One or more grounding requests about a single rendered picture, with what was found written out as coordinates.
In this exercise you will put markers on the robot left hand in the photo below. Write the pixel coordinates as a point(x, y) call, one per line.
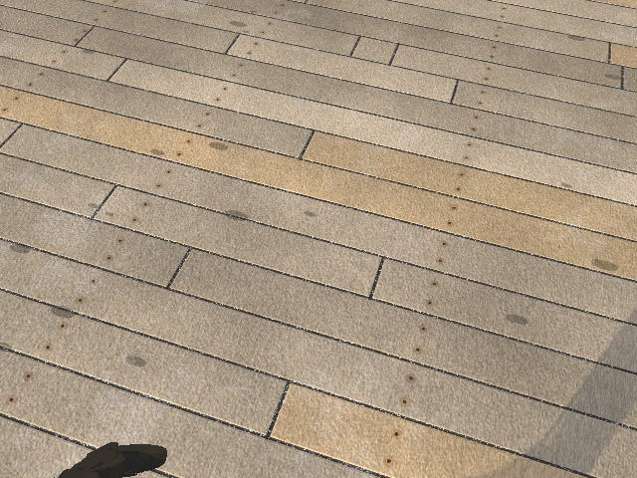
point(113, 461)

